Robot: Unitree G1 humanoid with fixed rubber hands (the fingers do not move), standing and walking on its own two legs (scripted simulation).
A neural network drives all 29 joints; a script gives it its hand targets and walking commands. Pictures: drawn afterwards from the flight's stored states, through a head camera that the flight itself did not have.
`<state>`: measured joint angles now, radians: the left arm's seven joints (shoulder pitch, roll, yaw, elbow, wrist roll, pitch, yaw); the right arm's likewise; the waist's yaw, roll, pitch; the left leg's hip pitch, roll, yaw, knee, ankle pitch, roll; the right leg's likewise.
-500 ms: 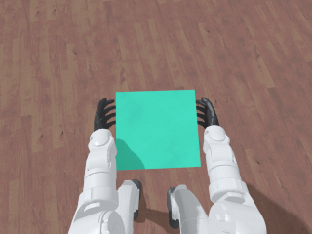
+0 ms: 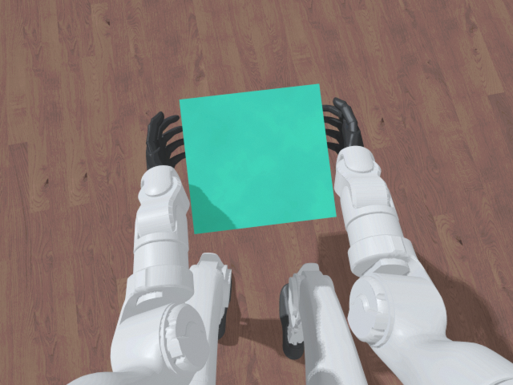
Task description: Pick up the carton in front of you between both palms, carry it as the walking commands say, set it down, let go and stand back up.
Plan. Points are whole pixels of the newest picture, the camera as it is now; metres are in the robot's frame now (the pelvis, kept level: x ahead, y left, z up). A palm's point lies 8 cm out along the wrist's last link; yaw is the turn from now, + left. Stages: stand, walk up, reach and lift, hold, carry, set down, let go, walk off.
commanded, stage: set down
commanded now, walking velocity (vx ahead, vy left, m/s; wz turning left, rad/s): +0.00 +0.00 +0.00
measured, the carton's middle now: (256, 167) +0.45 +0.03 -0.17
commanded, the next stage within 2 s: none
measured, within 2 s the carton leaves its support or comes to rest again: rests again in 1.54 s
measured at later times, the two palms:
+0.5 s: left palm (188, 180) +0.43 +0.17 -0.23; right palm (324, 153) +0.50 -0.11 -0.23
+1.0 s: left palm (194, 172) +0.47 +0.18 -0.32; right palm (313, 155) +0.54 -0.11 -0.35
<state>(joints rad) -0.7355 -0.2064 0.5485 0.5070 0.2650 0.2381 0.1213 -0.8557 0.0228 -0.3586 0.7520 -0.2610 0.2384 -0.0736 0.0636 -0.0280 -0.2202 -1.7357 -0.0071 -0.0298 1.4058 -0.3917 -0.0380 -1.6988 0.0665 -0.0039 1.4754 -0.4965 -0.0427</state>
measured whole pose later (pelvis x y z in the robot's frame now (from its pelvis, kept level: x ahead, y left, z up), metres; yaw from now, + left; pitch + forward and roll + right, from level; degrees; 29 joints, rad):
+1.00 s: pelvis -0.02 +0.00 -0.19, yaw +4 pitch +45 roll +7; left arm -1.23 -0.06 0.63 0.78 0.07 0.16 0.20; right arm -1.47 -0.33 0.06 1.17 -0.04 0.22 -0.07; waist 0.13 0.06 0.10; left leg -2.32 -0.04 0.00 2.02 -0.48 -0.08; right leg -2.32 0.07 0.02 2.14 -0.61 -0.05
